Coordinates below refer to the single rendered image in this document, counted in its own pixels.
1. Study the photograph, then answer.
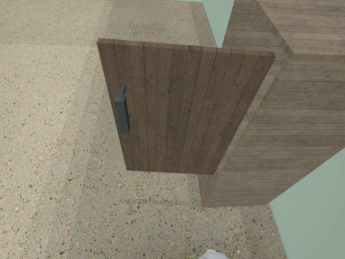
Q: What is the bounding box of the cupboard door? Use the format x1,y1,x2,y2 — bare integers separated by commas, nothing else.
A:
97,38,276,175

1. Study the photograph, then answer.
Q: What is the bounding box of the handle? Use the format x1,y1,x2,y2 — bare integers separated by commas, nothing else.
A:
114,84,130,134

